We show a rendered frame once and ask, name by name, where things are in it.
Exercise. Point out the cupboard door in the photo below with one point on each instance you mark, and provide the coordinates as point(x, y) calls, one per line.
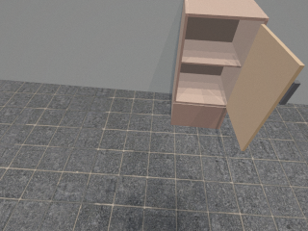
point(269, 70)

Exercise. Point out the handle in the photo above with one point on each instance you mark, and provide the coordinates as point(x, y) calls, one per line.
point(289, 92)

